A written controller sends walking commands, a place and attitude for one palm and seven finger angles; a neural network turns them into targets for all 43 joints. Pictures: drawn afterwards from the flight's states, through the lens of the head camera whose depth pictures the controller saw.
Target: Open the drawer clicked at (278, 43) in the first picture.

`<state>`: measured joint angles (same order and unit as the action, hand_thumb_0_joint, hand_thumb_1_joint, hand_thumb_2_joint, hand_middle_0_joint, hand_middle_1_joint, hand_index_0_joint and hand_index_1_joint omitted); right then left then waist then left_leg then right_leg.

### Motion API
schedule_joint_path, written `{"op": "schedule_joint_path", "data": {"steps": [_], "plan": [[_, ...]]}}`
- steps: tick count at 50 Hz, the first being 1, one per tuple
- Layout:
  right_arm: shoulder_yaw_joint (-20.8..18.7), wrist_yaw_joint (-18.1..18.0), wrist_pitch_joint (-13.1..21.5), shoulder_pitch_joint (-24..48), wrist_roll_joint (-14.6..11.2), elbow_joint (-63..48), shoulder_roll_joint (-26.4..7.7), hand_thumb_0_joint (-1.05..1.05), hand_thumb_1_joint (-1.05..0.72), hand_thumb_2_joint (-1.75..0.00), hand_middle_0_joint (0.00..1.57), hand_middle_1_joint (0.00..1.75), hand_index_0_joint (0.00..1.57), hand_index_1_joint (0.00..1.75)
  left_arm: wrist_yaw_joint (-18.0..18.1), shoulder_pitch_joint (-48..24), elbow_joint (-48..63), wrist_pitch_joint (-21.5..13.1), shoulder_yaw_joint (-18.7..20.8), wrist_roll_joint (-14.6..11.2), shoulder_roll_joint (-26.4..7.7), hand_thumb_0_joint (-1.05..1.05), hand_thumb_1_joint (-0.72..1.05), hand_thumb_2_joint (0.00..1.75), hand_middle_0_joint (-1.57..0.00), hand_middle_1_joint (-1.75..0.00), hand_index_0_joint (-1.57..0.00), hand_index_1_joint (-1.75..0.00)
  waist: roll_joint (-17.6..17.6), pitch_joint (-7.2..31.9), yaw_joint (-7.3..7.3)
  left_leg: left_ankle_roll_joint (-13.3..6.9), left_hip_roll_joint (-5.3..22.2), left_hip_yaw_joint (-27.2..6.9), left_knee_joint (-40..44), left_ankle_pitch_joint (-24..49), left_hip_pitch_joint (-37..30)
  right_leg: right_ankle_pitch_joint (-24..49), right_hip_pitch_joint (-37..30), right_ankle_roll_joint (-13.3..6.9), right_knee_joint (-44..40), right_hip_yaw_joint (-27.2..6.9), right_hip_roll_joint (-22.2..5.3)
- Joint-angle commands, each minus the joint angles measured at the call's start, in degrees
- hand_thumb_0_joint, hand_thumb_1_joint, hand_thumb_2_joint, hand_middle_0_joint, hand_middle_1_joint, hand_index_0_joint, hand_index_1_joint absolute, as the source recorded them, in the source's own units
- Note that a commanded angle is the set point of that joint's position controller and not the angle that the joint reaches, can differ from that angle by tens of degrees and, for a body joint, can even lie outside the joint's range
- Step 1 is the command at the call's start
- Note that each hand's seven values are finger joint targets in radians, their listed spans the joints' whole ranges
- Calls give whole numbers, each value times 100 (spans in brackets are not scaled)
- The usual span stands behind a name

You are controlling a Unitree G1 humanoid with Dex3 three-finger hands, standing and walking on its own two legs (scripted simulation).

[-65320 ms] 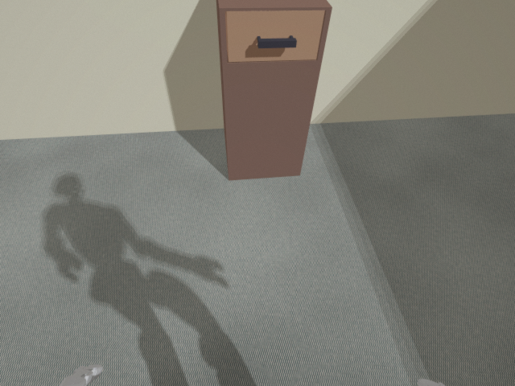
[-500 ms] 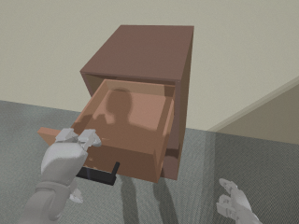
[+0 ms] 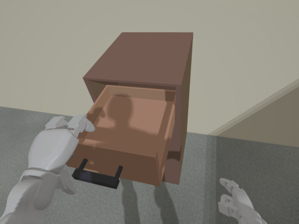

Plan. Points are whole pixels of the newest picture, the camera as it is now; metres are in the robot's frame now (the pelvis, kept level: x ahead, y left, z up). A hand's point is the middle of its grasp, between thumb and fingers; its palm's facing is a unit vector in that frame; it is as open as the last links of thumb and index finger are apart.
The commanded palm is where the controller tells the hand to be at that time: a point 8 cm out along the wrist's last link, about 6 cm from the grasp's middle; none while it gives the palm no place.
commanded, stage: draw the hand back to the body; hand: left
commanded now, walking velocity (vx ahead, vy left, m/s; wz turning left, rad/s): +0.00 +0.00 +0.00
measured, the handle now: (98, 171) +0.25 +0.21 -0.02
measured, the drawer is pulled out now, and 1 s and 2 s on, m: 0.29 0.29 0.29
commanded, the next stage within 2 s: step back with the hand held close in 1.66 s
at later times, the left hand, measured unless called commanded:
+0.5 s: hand (65, 171) +0.19 +0.22 +0.12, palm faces +0.06 -0.11 -0.99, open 13.9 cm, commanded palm +0.15 +0.23 +0.18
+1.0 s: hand (58, 157) +0.20 +0.22 +0.17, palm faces +0.40 -0.85 -0.35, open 12.6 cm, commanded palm +0.14 +0.26 +0.18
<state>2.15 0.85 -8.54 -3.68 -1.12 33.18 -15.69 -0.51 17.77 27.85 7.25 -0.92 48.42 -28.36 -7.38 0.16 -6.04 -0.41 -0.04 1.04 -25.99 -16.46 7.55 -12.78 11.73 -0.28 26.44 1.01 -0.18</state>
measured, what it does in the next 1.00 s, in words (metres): stands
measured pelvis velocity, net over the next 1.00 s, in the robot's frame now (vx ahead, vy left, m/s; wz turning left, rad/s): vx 0.01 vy -0.01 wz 0.03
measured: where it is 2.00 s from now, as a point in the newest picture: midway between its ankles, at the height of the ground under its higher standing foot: outside the picture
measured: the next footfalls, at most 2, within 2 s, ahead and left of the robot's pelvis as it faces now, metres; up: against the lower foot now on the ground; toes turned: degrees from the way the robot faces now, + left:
none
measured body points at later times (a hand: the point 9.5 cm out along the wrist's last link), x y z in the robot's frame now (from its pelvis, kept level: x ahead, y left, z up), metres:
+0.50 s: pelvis -0.01 +0.00 +0.00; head -0.02 -0.04 +0.45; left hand +0.18 +0.22 +0.17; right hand +0.22 -0.20 -0.09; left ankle -0.03 +0.11 -0.74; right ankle +0.02 -0.12 -0.74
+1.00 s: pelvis +0.01 -0.01 +0.00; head +0.00 -0.02 +0.45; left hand +0.17 +0.26 +0.19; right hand +0.20 -0.21 -0.08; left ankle -0.03 +0.11 -0.74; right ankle +0.02 -0.12 -0.74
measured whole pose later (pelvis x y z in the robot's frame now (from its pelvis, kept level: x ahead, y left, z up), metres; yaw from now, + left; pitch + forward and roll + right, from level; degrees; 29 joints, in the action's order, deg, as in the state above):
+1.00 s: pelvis +0.01 -0.01 +0.00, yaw +2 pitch -4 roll -1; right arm 2.1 -4.8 9.5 -12.2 0.5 36.3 -11.5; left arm 7.8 28.5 30.1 -6.9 13.0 -1.5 -17.6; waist -2.6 -2.0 -3.3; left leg 0.3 0.8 -0.8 -26.3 -17.7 4.5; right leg -13.7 7.3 -1.0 25.1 2.9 0.5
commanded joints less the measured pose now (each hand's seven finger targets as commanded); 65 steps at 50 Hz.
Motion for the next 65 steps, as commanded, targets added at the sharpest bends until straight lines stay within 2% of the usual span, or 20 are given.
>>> {"op": "schedule_joint_path", "data": {"steps": [1,4,5,9,14,15,20,24,25,29,33,34,35,37,39,40,45,53,59,65], "plan": [[-158,-6,265,1050,-4,-1076,-462,0,-90,-90,20,30,20,30,105,-759,1268,-117,320,81,-733,0,-50,30,-30,-120,-30,-120,569,829,54,-33,91,93,400,1535,263,1086,-698,-10,-274,6,31],[-128,-42,307,1161,-9,-1158,-534,0,-90,-90,20,30,20,30,315,-789,1535,-223,742,211,-1117,0,-50,30,-30,-120,-30,-120,374,936,-41,-9,170,28,377,1310,367,923,-726,-34,-229,-82,87],[-53,-19,320,939,74,-1180,-402,0,-90,-90,20,30,20,30,365,-660,1472,-266,483,323,-801,0,-50,30,-30,-120,-30,-120,524,1100,-126,-28,101,65,350,1401,346,799,-746,-34,-170,17,3],[-113,-72,340,1097,1,-1054,-503,0,-90,-90,20,30,20,30,617,-427,1218,-312,1366,208,-1478,0,-50,30,-30,-120,-30,-120,374,959,-152,31,119,18,346,1297,406,985,-813,-72,-228,-179,66],[-162,-42,344,1212,-78,-1061,-489,0,-90,-90,20,30,20,30,405,-317,1150,-186,1122,-129,-1145,0,-50,30,-30,-120,-30,-120,339,620,7,19,88,49,368,1156,385,780,-544,-36,-344,-136,62],[-131,-31,348,1022,-7,-1105,-434,0,-90,-90,20,30,20,30,307,-370,1243,-182,779,-76,-898,0,-50,30,-30,-120,-30,-120,436,730,8,-8,48,87,374,1204,367,707,-571,-12,-317,-20,-6],[-83,-120,408,925,16,-1163,-473,0,-90,-90,20,30,20,30,137,-408,1261,-273,661,-36,-953,0,-50,30,-30,-120,-30,-120,544,621,38,-48,69,71,405,847,484,247,-457,14,-370,47,-24],[-124,-239,429,1045,13,-1129,-585,0,-90,-90,20,30,20,30,384,-404,1208,-495,1478,82,-1740,0,-50,30,-30,-120,-30,-120,387,672,-53,-16,151,10,393,626,514,176,-545,-13,-405,-91,15],[-75,-225,440,873,87,-1156,-463,0,-90,-90,20,30,20,30,422,-280,1200,-561,1325,167,-1482,0,-50,30,-30,-120,-30,-120,515,874,-139,-24,81,47,324,839,479,229,-598,-20,-317,-13,-54],[-181,-247,491,991,-20,-1104,-534,0,-90,-90,20,30,20,30,565,104,1109,-673,1858,-193,-1741,0,-50,30,-30,-120,-30,-120,231,767,-93,36,101,13,280,921,428,473,-532,-43,-357,-136,1],[-242,-205,472,835,15,-1053,-544,0,-90,-90,20,30,20,30,454,277,974,-656,1527,-300,-1398,0,-50,30,-30,-120,-30,-120,395,551,-14,24,54,66,284,990,491,500,-347,3,-346,-13,-38],[-252,-318,986,661,-33,-1300,-60,0,-90,-90,20,30,20,30,508,-394,1486,-1067,1461,-4251,599,0,-47,32,-30,-118,-30,-118,711,228,488,-116,208,-46,291,545,-2,267,-330,-116,-457,130,88],[-214,-432,1293,379,52,-1012,-173,0,-90,-90,20,30,20,30,625,796,191,-1183,1561,-4396,368,0,-43,33,-29,-115,-29,-115,1281,-117,434,-81,309,-64,424,236,182,-35,-308,-70,-411,224,89],[-238,-553,1413,396,23,-1032,-210,0,-90,-90,20,30,20,30,663,868,957,-1380,1786,-4820,217,0,-36,36,-29,-111,-29,-111,1352,82,320,-84,288,-113,532,230,177,-227,-434,-26,-550,223,-4],[-242,-664,1687,427,87,-929,-275,0,-90,-90,20,30,20,30,841,443,1542,-1630,2251,-4959,-327,0,-29,39,-29,-107,-29,-107,850,443,267,-74,244,-15,456,289,17,-237,-564,3,-575,79,-99],[-187,-669,1823,348,140,-963,-140,0,-90,-90,20,30,20,30,865,363,1750,-1740,1978,-4962,10,0,-26,40,-28,-104,-28,-104,606,595,256,-77,175,0,486,396,6,-135,-678,-25,-557,105,-138],[-168,-660,2136,87,157,-695,-132,0,-90,-90,20,30,20,30,951,486,1646,-1790,1995,-5009,99,0,-8,48,-27,-93,-27,-93,-158,143,294,46,164,-16,504,955,167,493,-691,-115,-524,146,-113],[-288,-548,2132,68,138,-619,-178,0,-90,-90,20,30,20,30,795,920,1212,-1748,2105,-5132,271,0,20,60,-25,-75,-25,-75,692,324,230,25,216,-10,416,1737,107,1301,-898,-60,-393,180,-83],[-333,-542,2078,118,113,-628,-172,0,-90,-90,20,30,20,30,766,1038,1376,-1743,2324,-5155,116,0,41,69,-24,-62,-24,-62,281,559,214,58,198,31,352,2065,-60,1588,-919,-60,-392,150,-77],[-333,-578,2002,65,95,-605,-135,0,-90,-90,20,30,20,30,805,1093,1255,-1667,2436,-5181,70,0,62,78,-22,-48,-22,-48,455,519,259,68,205,24,338,2152,-43,1697,-881,-35,-382,200,-93]]}}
